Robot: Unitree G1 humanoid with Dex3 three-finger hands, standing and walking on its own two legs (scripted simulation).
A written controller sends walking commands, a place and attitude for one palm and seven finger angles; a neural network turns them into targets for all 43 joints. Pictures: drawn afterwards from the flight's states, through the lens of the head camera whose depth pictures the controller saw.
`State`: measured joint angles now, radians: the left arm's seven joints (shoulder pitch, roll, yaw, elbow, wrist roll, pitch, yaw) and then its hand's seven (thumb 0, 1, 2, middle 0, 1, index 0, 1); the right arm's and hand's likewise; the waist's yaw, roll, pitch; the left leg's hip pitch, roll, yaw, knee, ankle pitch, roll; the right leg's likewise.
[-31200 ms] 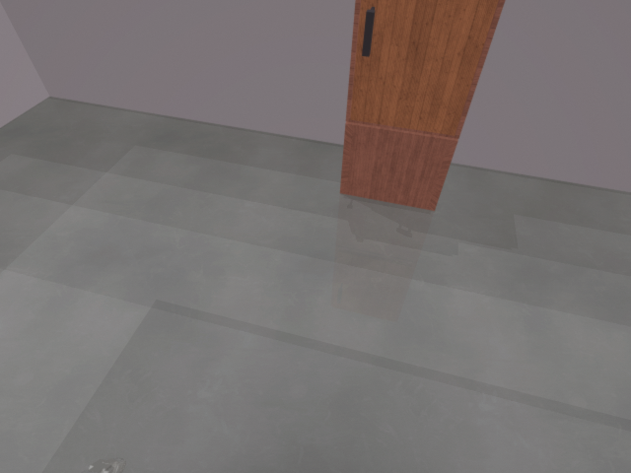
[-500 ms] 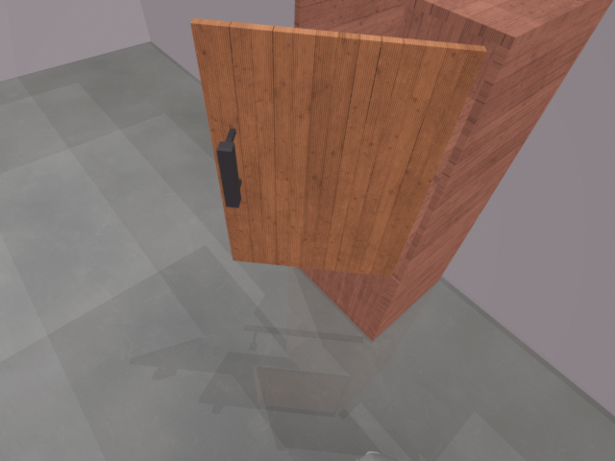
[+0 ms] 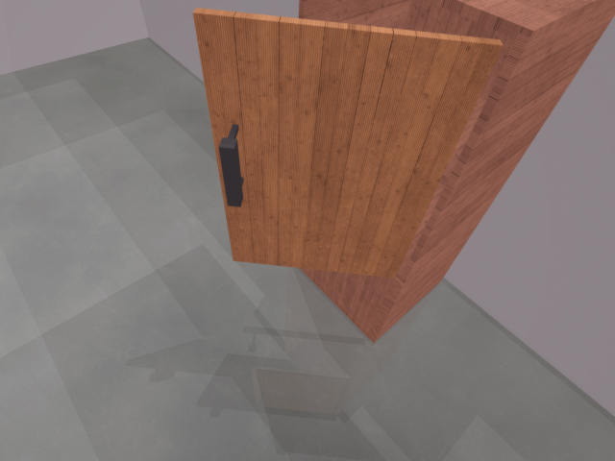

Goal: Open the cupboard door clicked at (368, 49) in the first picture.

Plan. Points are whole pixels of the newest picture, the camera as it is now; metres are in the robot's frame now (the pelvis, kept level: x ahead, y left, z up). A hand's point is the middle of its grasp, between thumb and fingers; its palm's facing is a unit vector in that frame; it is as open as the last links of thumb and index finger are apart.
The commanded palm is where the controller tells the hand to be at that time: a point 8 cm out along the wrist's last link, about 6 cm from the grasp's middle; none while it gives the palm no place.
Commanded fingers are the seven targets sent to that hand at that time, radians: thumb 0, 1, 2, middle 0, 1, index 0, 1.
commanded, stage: come to a stop and stand still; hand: left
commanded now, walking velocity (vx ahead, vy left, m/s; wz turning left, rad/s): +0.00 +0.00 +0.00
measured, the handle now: (234, 166) +0.58 +0.17 +0.02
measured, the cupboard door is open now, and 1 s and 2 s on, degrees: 44 44 44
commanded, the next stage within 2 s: look again from close up in 0.38 s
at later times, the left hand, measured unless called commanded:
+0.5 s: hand out of the picture +0.00 +0.20 -0.15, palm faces -0.03 -0.97 -0.25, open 7.4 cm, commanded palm none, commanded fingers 0.00 0.90 0.90 -0.20 -0.30 -0.20 -0.30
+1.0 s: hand out of the picture +0.02 +0.15 -0.15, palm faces -0.02 -0.97 -0.23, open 7.3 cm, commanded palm none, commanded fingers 0.00 0.90 0.90 -0.20 -0.30 -0.20 -0.30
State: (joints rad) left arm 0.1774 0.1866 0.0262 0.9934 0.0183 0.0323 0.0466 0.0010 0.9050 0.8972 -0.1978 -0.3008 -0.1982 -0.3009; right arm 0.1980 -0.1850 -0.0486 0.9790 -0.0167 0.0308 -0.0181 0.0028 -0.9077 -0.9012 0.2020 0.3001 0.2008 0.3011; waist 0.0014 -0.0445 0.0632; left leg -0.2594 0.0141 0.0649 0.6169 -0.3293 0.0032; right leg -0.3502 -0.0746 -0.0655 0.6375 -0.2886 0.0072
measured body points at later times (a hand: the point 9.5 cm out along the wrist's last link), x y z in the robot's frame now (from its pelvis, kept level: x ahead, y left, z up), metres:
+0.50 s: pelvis -0.01 +0.01 +0.01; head -0.01 -0.02 +0.46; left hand +0.01 +0.25 -0.13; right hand +0.00 -0.22 -0.15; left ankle -0.01 +0.10 -0.72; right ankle +0.01 -0.11 -0.72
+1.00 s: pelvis +0.00 -0.03 +0.02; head +0.01 -0.05 +0.47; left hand +0.02 +0.20 -0.13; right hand -0.02 -0.24 -0.15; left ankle -0.01 +0.10 -0.72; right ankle +0.01 -0.11 -0.72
